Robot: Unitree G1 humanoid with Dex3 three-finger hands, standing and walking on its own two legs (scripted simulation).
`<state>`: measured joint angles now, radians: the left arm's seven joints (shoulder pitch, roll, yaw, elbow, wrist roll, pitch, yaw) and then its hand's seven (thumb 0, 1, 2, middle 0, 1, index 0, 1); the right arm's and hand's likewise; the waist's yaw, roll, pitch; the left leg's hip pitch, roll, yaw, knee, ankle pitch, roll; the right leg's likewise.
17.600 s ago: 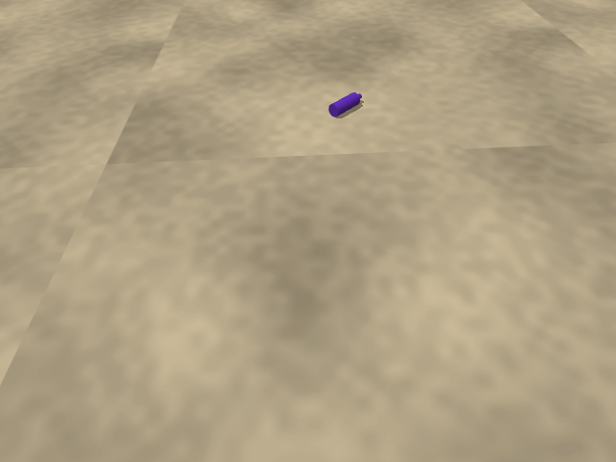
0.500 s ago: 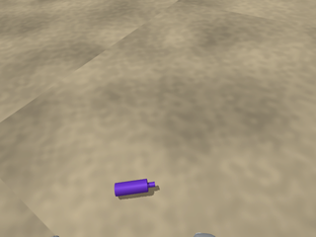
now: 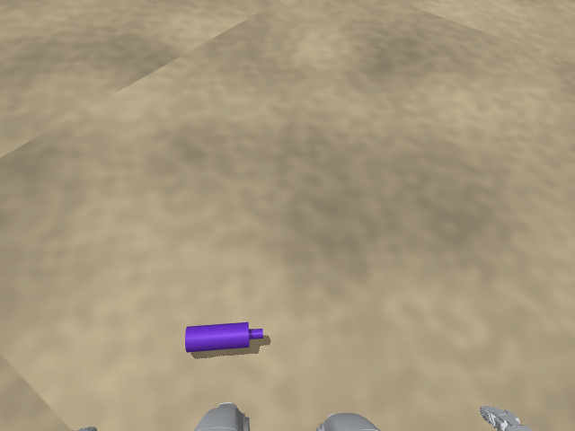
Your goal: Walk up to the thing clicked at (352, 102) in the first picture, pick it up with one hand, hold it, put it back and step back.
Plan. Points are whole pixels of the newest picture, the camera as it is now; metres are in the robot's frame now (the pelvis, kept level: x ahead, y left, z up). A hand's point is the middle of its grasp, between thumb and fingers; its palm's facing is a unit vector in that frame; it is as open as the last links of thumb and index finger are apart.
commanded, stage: walk up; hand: left
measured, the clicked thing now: (225, 336) +0.46 +0.17 -0.71
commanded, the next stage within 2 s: none
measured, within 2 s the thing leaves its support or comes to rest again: neither
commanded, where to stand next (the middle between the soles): +0.10 -0.01 m, yaw +4 degrees
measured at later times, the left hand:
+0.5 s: hand out of the picture +0.07 +0.24 -0.14, palm faces -0.02 -0.93 -0.35, open 7.4 cm
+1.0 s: hand out of the picture +0.08 +0.24 -0.13, palm faces +0.01 -0.94 -0.35, open 7.3 cm
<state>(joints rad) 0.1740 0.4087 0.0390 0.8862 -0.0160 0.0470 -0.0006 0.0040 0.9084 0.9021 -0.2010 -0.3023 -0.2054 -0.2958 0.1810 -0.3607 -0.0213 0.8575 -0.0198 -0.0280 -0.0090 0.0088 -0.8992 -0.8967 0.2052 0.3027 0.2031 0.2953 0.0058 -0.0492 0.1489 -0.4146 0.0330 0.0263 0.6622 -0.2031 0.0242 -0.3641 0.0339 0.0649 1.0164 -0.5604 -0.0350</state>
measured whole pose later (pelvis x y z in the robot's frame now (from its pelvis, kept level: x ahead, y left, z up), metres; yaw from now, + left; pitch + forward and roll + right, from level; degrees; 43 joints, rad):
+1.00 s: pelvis +0.01 -0.02 +0.02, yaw +1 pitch -3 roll -1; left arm 0.10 0.35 0.01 1.14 0.00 -0.01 0.00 0.00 0.91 0.90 -0.20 -0.30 -0.21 -0.30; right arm 0.06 -0.35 -0.01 1.12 0.00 0.00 0.02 0.01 -0.90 -0.90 0.20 0.30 0.20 0.29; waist 0.00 0.02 0.06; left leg -0.27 0.04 -0.04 0.41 -0.10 -0.03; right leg -0.03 -0.01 -0.02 0.36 -0.28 0.02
